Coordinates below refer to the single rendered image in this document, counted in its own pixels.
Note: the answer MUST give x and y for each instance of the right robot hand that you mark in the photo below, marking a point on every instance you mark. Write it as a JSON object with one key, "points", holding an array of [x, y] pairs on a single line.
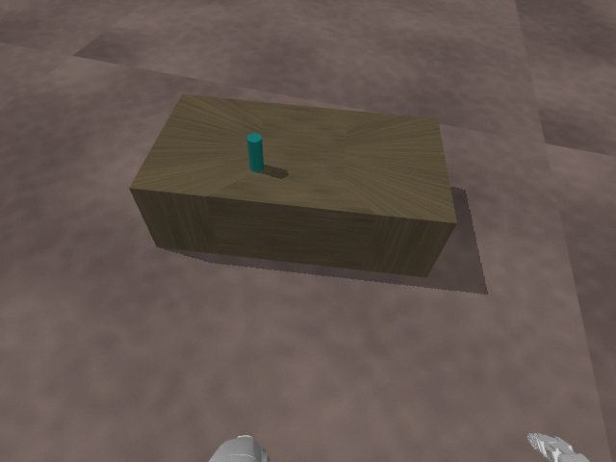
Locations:
{"points": [[556, 449]]}

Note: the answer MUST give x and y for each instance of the can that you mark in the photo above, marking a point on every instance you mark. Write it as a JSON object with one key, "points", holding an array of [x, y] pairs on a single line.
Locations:
{"points": [[255, 152]]}

